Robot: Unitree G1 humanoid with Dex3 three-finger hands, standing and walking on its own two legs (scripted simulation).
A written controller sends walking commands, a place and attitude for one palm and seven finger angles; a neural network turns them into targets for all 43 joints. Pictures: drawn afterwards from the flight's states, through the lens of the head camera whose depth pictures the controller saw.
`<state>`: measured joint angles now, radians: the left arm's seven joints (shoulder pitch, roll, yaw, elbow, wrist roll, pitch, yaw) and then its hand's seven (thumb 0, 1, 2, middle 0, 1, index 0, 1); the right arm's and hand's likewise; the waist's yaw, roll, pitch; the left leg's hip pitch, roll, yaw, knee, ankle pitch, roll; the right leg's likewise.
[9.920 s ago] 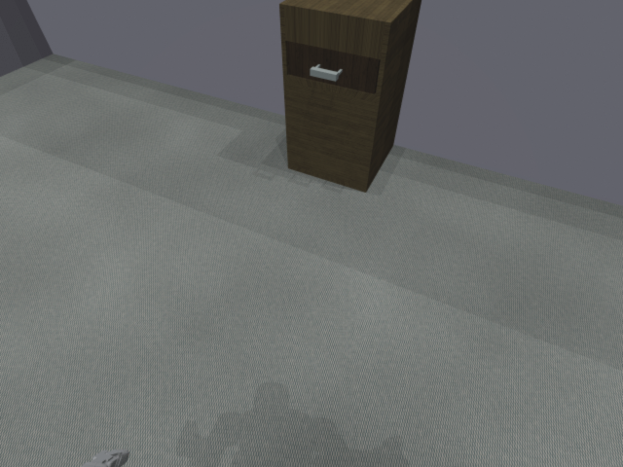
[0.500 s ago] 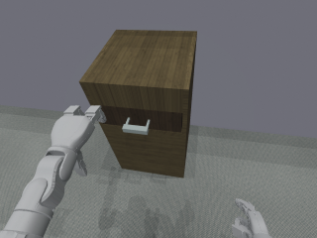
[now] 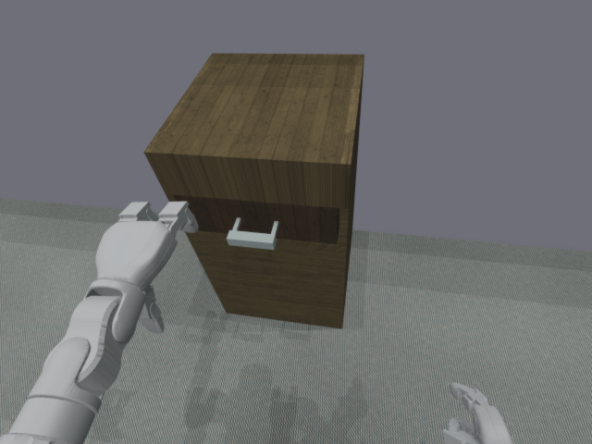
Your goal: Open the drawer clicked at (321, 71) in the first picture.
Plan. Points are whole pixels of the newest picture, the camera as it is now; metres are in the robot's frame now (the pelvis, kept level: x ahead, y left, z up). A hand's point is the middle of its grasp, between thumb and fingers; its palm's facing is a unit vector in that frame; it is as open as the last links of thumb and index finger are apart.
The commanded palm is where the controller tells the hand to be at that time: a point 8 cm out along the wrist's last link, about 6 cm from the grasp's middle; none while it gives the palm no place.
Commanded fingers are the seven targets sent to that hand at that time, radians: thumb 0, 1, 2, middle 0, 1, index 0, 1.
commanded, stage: move the hooked fingers above the handle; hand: left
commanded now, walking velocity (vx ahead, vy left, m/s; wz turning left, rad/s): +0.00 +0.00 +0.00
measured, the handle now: (254, 231) +0.58 +0.20 -0.19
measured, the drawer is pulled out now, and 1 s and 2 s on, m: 0.00 0.00 0.00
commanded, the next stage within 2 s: none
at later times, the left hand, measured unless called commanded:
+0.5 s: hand (205, 249) +0.40 +0.22 -0.01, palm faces -0.08 -0.03 -1.00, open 13.8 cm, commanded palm +0.38 +0.23 +0.05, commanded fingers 0.00 -0.50 0.30 -0.30 -1.20 -0.30 -1.20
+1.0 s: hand (228, 242) +0.46 +0.21 -0.07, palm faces -0.07 -0.02 -1.00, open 13.8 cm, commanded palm +0.46 +0.22 -0.02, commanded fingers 0.00 -0.50 0.30 -0.30 -1.20 -0.30 -1.20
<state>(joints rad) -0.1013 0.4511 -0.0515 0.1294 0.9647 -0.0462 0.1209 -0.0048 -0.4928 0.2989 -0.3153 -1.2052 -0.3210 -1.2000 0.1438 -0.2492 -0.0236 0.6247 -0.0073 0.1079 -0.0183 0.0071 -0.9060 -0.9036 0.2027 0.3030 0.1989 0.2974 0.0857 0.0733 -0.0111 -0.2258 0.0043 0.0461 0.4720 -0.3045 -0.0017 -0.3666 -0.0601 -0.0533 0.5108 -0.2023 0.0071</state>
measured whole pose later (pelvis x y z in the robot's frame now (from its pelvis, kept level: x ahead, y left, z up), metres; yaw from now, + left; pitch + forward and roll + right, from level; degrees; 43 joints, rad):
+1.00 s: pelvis -0.02 +0.00 -0.07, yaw +0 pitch +24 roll +0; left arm -0.81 0.49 0.00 1.10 1.15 -0.18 0.40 0.00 -0.49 0.30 -0.32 -1.20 -0.32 -1.20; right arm 0.31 -0.27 -0.07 0.72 -0.06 0.08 -0.01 0.00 -0.90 -0.90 0.21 0.30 0.20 0.30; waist -0.12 0.03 -0.15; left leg -0.93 0.02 0.04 1.00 -0.48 0.01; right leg -1.04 -0.06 -0.04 0.94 -0.32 0.01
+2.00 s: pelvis -0.04 +0.01 -0.13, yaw -1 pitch +34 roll -2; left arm -1.10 0.61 0.01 1.20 1.17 -0.07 0.34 0.00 -0.49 0.30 -0.31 -1.20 -0.33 -1.20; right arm 0.31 -0.27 0.00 0.67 -0.07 0.07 0.01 0.00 -0.90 -0.90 0.21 0.30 0.20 0.30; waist -0.23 0.07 -0.15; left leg -1.31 0.05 0.00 1.32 -0.59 0.01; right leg -1.40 -0.05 -0.07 1.20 -0.39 0.00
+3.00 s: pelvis -0.05 +0.01 -0.15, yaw -1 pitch +35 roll -3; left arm -1.14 0.59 0.00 1.20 1.17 -0.05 0.39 0.00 -0.49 0.30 -0.33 -1.21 -0.33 -1.25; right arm 0.31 -0.26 0.01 0.69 -0.07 0.08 0.02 0.00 -0.90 -0.90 0.21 0.30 0.20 0.30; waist -0.23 0.07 -0.14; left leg -1.39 0.04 -0.01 1.39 -0.61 0.01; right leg -1.48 -0.05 -0.07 1.27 -0.40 0.00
